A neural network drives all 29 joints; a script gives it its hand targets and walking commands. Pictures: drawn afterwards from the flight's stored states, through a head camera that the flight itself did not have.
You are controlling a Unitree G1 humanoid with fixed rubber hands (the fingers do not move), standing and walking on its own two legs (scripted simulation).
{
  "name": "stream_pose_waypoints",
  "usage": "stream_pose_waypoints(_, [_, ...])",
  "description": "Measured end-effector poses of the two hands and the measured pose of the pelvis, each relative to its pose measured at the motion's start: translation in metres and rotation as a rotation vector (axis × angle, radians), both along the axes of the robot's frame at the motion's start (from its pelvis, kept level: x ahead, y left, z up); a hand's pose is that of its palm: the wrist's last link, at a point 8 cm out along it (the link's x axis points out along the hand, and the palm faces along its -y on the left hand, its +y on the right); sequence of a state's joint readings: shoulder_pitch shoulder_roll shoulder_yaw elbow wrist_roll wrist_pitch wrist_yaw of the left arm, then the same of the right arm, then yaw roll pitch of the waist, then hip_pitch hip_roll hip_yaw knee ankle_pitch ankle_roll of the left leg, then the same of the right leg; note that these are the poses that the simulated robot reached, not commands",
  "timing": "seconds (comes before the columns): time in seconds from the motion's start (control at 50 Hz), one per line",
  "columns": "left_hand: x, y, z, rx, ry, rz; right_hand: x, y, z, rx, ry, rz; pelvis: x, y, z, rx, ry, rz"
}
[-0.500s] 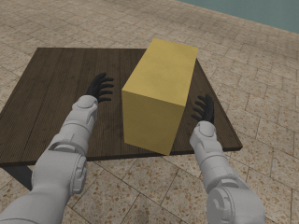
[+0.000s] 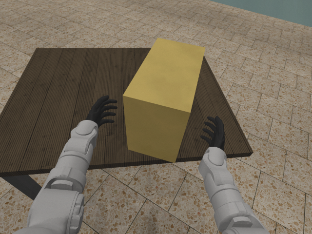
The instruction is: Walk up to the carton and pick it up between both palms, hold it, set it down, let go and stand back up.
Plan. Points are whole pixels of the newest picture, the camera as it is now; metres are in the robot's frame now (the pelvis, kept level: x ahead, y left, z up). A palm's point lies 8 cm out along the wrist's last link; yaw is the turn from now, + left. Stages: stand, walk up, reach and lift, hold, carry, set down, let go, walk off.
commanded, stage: set down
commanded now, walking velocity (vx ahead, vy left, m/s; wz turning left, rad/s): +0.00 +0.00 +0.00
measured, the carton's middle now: (166, 99) +0.51 -0.03 +0.04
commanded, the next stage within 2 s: none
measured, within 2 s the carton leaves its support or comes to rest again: neither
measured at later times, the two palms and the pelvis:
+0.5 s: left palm (87, 134) +0.36 +0.20 +0.04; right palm (219, 158) +0.29 -0.15 +0.04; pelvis +0.01 +0.00 +0.00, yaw +0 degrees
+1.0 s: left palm (84, 151) +0.33 +0.20 +0.02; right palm (223, 173) +0.25 -0.16 +0.03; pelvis +0.01 -0.01 +0.01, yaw +0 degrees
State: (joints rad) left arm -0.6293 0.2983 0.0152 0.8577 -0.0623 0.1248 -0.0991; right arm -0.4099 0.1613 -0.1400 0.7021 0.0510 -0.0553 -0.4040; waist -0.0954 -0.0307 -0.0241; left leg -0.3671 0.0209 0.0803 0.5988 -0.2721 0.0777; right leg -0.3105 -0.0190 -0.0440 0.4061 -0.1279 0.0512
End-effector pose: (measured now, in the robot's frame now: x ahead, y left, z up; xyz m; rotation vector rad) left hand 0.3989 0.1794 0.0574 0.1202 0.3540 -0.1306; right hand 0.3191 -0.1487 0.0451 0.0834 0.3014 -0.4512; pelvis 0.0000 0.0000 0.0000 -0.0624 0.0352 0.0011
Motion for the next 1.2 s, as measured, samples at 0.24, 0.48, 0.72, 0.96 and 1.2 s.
stream_pose_waypoints(0.24, [-0.027,0.011,-0.020,0.019,0.014,-0.013,-0.027,-0.011,-0.006,-0.009,-0.026,-0.026,0.000,0.000,0.001,0.001,-0.015,0.001])
stream_pose_waypoints(0.48, [-0.033,0.016,-0.012,0.032,-0.019,-0.034,-0.031,-0.003,-0.005,-0.019,-0.032,0.025,0.007,-0.002,0.003,0.003,-0.044,0.003])
stream_pose_waypoints(0.72, [-0.056,0.017,-0.030,0.037,0.038,-0.050,-0.059,-0.015,-0.016,-0.014,-0.011,-0.022,0.010,-0.005,0.005,0.007,-0.067,0.004])
stream_pose_waypoints(0.96, [-0.068,0.021,-0.036,0.035,0.041,-0.047,-0.065,-0.010,-0.017,-0.009,-0.012,-0.005,0.013,-0.005,0.005,0.008,-0.069,0.004])
stream_pose_waypoints(1.2, [-0.117,0.033,-0.055,0.042,0.073,-0.023,-0.102,-0.014,-0.039,0.003,0.038,-0.013,0.016,-0.007,0.006,0.012,-0.094,0.005])
